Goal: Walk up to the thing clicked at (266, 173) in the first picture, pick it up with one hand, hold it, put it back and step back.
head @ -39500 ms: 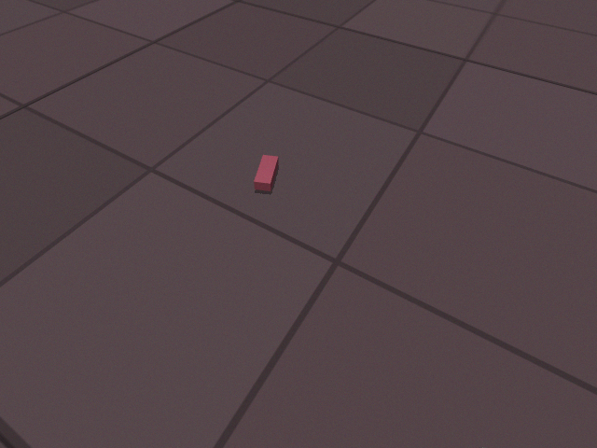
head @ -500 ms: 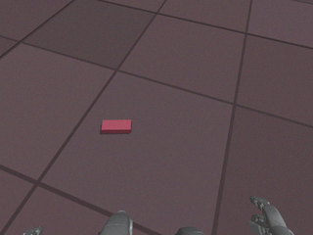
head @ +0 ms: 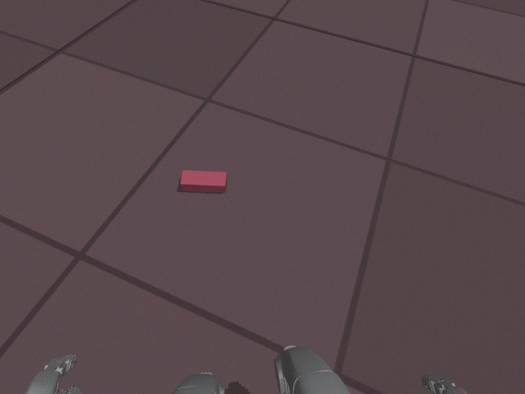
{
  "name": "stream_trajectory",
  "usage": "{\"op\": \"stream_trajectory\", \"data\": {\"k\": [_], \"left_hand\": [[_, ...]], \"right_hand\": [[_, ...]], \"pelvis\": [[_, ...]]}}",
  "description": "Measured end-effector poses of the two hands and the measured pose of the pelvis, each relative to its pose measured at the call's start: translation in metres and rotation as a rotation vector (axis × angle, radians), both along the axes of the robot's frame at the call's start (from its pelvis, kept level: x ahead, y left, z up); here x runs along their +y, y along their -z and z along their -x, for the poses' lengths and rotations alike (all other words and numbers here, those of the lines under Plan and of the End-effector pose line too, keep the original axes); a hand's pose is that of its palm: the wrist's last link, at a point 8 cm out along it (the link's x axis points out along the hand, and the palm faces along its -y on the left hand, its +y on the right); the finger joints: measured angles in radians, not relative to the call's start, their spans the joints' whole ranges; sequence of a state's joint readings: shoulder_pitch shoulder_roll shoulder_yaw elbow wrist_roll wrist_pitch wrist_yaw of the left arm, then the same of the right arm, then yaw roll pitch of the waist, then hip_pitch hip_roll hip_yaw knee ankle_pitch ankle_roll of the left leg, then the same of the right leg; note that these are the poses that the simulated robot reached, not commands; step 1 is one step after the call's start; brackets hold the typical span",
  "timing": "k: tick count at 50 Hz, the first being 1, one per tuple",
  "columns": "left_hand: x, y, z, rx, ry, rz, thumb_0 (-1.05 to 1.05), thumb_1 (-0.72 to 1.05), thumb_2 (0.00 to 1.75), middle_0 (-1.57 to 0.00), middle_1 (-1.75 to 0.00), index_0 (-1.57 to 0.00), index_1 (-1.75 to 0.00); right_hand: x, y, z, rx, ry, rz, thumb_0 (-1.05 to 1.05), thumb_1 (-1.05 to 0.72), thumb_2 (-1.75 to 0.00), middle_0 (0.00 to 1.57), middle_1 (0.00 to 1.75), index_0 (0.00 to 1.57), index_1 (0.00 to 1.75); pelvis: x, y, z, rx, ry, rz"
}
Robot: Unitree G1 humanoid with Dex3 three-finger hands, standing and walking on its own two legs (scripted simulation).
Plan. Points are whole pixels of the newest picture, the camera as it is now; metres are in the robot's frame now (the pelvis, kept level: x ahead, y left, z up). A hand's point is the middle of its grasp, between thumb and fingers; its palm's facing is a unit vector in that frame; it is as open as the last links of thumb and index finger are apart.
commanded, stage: step back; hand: left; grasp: from above
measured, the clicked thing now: (204, 181) +1.00 +0.21 -0.74
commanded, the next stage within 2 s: stand in 1.24 s
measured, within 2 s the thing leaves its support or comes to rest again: neither
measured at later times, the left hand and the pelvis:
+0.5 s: hand out of the picture -0.04 +0.28 -0.14, palm faces +0.01 -0.91 -0.41, open 7.4 cm; pelvis -0.09 +0.00 +0.00, yaw +1 degrees
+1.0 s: hand out of the picture +0.06 +0.25 -0.14, palm faces +0.02 -0.93 -0.36, open 7.4 cm; pelvis -0.04 -0.01 +0.00, yaw +2 degrees
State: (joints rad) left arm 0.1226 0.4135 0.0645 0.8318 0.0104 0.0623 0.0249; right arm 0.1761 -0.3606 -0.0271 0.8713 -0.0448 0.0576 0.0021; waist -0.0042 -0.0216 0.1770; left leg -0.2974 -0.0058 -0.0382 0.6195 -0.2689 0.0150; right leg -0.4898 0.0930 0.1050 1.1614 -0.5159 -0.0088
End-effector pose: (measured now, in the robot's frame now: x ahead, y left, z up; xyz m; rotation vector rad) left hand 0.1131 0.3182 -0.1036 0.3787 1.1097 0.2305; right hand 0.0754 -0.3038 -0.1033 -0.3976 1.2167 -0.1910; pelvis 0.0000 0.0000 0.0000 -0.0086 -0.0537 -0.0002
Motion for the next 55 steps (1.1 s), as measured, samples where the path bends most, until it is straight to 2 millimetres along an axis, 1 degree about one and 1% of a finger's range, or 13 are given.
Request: {"op": "stream_trajectory", "data": {"k": [4, 7, 9, 13, 18, 22, 27, 31, 35, 39, 44, 49, 55], "left_hand": [[-0.008, 0.001, 0.041, 0.034, 0.016, 0.008, 0.01, 0.9, 0.9, -0.2, -0.3, -0.2, -0.3], [-0.015, 0.005, 0.073, 0.066, 0.033, -0.005, 0.01, 0.9, 0.9, -0.2, -0.3, -0.2, -0.3], [-0.022, 0.005, 0.096, 0.088, 0.027, -0.009, 0.01, 0.9, 0.9, -0.2, -0.3, -0.2, -0.3], [-0.028, -0.004, 0.136, 0.113, -0.004, -0.004, 0.01, 0.9, 0.9, -0.2, -0.3, -0.2, -0.3], [-0.021, -0.011, 0.158, 0.092, -0.041, -0.009, 0.01, 0.9, 0.9, -0.2, -0.3, -0.21, -0.3], [-0.004, -0.008, 0.164, 0.074, -0.067, -0.007, 0.01, 0.9, 0.9, -0.2, -0.3, -0.21, -0.3], [0.011, -0.001, 0.163, 0.12, -0.058, 0.003, 0.01, 0.9, 0.9, -0.2, -0.3, -0.2, -0.3], [0.011, -0.002, 0.145, 0.11, -0.03, 0.01, 0.01, 0.9, 0.9, -0.2, -0.3, -0.2, -0.3], [0.001, -0.003, 0.122, 0.079, -0.009, 0.01, 0.01, 0.9, 0.9, -0.2, -0.3, -0.2, -0.3], [-0.014, -0.002, 0.103, 0.028, -0.014, 0.001, 0.01, 0.9, 0.9, -0.2, -0.3, -0.2, -0.3], [-0.028, -0.005, 0.086, -0.01, -0.018, 0.026, 0.01, 0.9, 0.9, -0.2, -0.3, -0.2, -0.3], [-0.025, 0.0, 0.071, -0.015, -0.023, 0.048, 0.01, 0.9, 0.9, -0.2, -0.3, -0.2, -0.3], [-0.018, 0.002, 0.058, 0.005, -0.031, 0.067, 0.01, 0.9, 0.9, -0.2, -0.3, -0.2, -0.3]], "right_hand": [[-0.007, -0.002, 0.013, -0.061, 0.002, -0.001, 0.01, -0.9, -0.9, 0.21, 0.3, 0.21, 0.3], [-0.017, 0.004, 0.023, -0.115, 0.009, -0.012, 0.01, -0.9, -0.9, 0.21, 0.3, 0.21, 0.3], [-0.024, 0.009, 0.035, -0.127, 0.025, -0.018, 0.01, -0.9, -0.9, 0.21, 0.3, 0.21, 0.3], [-0.027, 0.009, 0.063, -0.095, 0.05, -0.041, 0.01, -0.9, -0.9, 0.2, 0.3, 0.21, 0.3], [-0.027, 0.012, 0.098, -0.009, 0.035, -0.04, 0.01, -0.9, -0.9, 0.2, 0.3, 0.21, 0.3], [-0.019, 0.012, 0.113, 0.051, 0.015, -0.029, 0.01, -0.9, -0.9, 0.2, 0.3, 0.21, 0.3], [-0.004, 0.005, 0.116, 0.014, 0.03, -0.027, 0.01, -0.9, -0.9, 0.2, 0.3, 0.21, 0.3], [-0.002, -0.003, 0.117, -0.004, 0.042, -0.027, 0.01, -0.9, -0.9, 0.2, 0.3, 0.21, 0.3], [-0.01, 0.001, 0.111, -0.003, 0.054, -0.027, 0.01, -0.9, -0.9, 0.21, 0.3, 0.21, 0.3], [-0.019, 0.014, 0.095, 0.007, 0.061, -0.033, 0.01, -0.9, -0.9, 0.2, 0.3, 0.21, 0.3], [-0.016, 0.017, 0.068, 0.0, 0.034, -0.045, 0.01, -0.9, -0.9, 0.2, 0.3, 0.21, 0.3], [-0.007, 0.016, 0.049, -0.013, 0.013, -0.037, 0.01, -0.91, -0.9, 0.2, 0.3, 0.21, 0.3], [0.008, 0.007, 0.032, -0.011, 0.015, -0.048, 0.01, -0.9, -0.9, 0.2, 0.3, 0.21, 0.3]], "pelvis": [[-0.005, 0.0, 0.027, 0.009, 0.03, 0.003], [-0.012, 0.007, 0.047, 0.012, 0.059, -0.008], [-0.016, 0.008, 0.06, -0.008, 0.056, 0.026], [-0.019, 0.0, 0.073, -0.008, 0.064, -0.009], [-0.015, -0.004, 0.083, -0.002, 0.022, -0.014], [-0.006, -0.002, 0.086, 0.006, -0.022, -0.009], [0.004, -0.003, 0.086, 0.008, -0.013, -0.028], [0.001, -0.007, 0.081, 0.009, -0.005, -0.023], [-0.006, -0.005, 0.073, 0.007, -0.001, -0.02], [-0.016, 0.002, 0.065, -0.002, -0.013, 0.006], [-0.015, -0.001, 0.054, 0.005, -0.024, -0.011], [-0.007, 0.001, 0.046, 0.006, -0.036, -0.02], [-0.001, -0.006, 0.035, 0.015, -0.024, -0.007]]}}
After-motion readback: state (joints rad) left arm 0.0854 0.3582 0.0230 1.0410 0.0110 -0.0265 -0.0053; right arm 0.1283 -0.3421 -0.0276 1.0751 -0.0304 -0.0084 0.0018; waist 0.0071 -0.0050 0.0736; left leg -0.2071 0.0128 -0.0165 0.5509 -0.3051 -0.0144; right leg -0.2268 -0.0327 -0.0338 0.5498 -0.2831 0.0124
